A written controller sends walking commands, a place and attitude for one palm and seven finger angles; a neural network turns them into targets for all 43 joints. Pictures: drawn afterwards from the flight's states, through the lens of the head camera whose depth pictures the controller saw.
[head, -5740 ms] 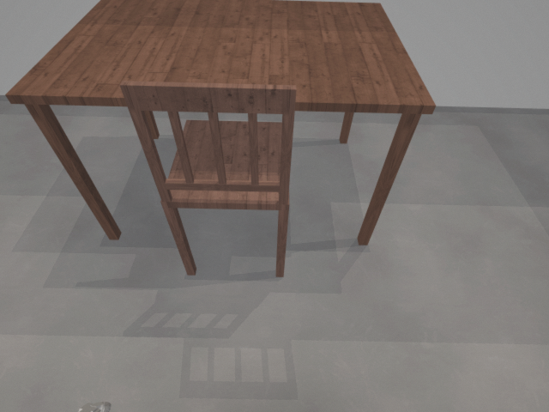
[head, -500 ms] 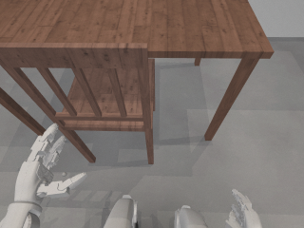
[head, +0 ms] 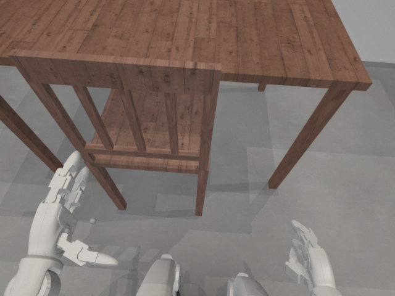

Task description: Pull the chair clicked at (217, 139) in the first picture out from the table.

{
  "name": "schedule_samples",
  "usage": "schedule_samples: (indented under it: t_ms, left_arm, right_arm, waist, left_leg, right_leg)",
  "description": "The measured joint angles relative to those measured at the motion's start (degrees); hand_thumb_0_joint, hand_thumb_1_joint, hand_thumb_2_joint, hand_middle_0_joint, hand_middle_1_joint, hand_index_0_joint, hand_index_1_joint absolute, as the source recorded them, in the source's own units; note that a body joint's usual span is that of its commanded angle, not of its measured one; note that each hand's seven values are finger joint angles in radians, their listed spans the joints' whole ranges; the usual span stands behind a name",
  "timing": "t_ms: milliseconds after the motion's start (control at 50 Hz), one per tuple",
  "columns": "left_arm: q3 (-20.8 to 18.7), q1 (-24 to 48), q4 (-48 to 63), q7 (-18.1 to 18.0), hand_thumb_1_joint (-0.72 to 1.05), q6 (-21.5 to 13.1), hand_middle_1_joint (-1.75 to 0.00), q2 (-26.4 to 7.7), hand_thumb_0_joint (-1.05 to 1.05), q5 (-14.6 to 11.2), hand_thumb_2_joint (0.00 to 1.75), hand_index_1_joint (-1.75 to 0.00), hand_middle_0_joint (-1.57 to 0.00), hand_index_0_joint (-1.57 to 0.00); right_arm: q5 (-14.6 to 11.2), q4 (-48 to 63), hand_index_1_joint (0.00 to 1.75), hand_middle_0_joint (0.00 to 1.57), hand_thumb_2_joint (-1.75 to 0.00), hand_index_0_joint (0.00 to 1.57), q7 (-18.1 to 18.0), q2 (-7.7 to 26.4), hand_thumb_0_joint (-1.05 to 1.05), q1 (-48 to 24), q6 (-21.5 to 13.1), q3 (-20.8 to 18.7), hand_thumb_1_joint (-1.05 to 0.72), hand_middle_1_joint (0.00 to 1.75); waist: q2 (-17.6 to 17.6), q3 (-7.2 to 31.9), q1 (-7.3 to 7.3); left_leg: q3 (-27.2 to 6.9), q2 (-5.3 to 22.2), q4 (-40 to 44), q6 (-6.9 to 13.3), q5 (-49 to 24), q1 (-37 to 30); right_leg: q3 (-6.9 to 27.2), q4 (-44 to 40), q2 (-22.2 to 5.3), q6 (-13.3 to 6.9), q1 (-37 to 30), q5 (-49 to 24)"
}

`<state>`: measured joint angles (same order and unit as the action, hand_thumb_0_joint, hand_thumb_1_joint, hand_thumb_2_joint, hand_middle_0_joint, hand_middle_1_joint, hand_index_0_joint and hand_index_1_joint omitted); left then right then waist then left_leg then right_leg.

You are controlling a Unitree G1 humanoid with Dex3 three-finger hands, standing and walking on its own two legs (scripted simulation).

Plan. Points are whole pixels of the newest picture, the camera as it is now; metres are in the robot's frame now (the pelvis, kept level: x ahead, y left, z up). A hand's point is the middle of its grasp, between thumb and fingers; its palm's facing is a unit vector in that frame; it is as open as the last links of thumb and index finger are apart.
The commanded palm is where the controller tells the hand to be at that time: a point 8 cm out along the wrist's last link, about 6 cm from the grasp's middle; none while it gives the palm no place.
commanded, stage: raise the hand toward the chair's back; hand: left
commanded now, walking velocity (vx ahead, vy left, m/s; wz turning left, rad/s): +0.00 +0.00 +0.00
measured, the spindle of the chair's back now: (134, 123) +0.49 +0.21 -0.01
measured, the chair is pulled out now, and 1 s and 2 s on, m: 0.00 0.00 0.00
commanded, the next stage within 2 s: aim the fingers beside a spindle in 0.76 s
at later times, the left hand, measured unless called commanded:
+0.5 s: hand (101, 210) +0.25 +0.19 +0.06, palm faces +0.05 -1.00 -0.06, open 16.9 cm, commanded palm +0.22 +0.25 +0.07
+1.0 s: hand (106, 210) +0.25 +0.19 +0.06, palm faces +0.06 -1.00 -0.06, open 16.9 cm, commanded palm +0.23 +0.24 +0.06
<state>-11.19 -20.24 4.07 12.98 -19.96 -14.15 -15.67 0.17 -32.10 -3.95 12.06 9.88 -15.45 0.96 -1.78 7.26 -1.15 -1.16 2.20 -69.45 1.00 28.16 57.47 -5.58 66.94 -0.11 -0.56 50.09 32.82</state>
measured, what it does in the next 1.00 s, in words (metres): stands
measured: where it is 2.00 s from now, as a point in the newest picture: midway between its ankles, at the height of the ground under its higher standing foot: outside the picture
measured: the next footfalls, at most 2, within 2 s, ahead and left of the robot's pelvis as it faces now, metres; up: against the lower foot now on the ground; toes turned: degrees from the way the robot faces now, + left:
none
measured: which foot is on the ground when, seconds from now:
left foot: down 0.00-1.00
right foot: down 0.00-1.00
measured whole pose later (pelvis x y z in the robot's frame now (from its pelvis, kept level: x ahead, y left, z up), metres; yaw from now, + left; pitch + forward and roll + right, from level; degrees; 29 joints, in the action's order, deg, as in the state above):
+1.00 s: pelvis +0.00 -0.02 +0.00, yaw +0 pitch +15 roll -2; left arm -13.2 -14.1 -3.7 14.3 -20.7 -14.3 -16.6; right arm -0.3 -34.7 -4.3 13.9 11.8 -15.9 0.7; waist -2.0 7.3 -0.4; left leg -1.4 3.0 -67.9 -0.8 27.2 56.2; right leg -5.6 67.2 0.8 -2.3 49.9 32.7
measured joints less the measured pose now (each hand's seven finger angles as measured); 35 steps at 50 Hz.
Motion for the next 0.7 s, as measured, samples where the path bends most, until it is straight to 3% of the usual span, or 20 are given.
schedule_samples:
  t_ms: [140, 460, 700]
  left_arm:
    - [-0.9, 2.2, -1.3, 0.6, -0.48, 0.7, -0.09, -0.4, -0.01, -0.3, 0.31, -0.08, -0.06, -0.06]
    - [-1.7, 3.8, -4.3, 0.4, -0.49, 0.9, -0.08, -0.8, -0.01, -0.8, 0.3, -0.08, -0.06, -0.06]
    - [-1.3, 3.9, -4.9, 0.1, -0.5, -0.7, -0.08, -0.2, -0.01, -0.5, 0.3, -0.08, -0.06, -0.06]
  right_arm:
    - [0.1, -0.6, 0.31, 0.21, -0.9, 0.2, 0.1, 0.2, 0.01, 1.3, 0.4, 0.8, -0.9, 0.3]
    - [-0.4, -2.0, 0.3, 0.21, -0.9, 0.2, -0.1, 2.4, 0.02, 3.5, 0.3, -0.8, -0.9, 0.3]
    - [-0.3, -2.1, 0.3, 0.2, -0.9, 0.2, 0.1, 2.0, 0.02, 2.5, 0.0, -0.7, -0.9, 0.3]
  waist:
    - [-0.2, 0.0, -0.02]
    - [0.0, -0.1, 1.63]
    - [-0.1, -0.1, 1.2]
  left_leg:
    - [-0.1, 0.0, 0.3, -0.1, -0.1, -0.4]
    - [0.2, 0.6, 2.2, -0.8, -0.8, -2.2]
    - [0.0, 0.8, 1.9, -1.5, -1.0, -1.8]
  right_leg:
    - [-0.1, -0.4, 0.0, -0.1, -0.4, -0.1]
    - [0.3, -1.4, 0.6, -0.8, -1.4, -0.6]
    - [0.2, -0.4, 0.9, -1.5, -0.8, -0.3]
